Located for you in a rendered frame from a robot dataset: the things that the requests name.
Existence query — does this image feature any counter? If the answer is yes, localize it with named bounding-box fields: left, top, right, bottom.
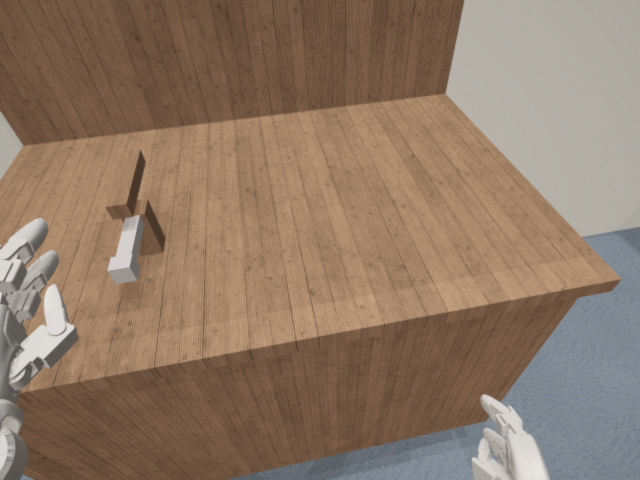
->
left=0, top=0, right=621, bottom=480

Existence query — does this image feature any robot right hand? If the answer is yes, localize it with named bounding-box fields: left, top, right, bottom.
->
left=472, top=394, right=550, bottom=480

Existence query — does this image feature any tap lever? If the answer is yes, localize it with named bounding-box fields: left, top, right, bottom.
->
left=107, top=215, right=144, bottom=284

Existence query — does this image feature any robot left hand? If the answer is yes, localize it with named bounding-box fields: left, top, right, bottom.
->
left=0, top=218, right=79, bottom=404

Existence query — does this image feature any left robot forearm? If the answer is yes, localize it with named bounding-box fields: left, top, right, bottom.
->
left=0, top=399, right=28, bottom=480

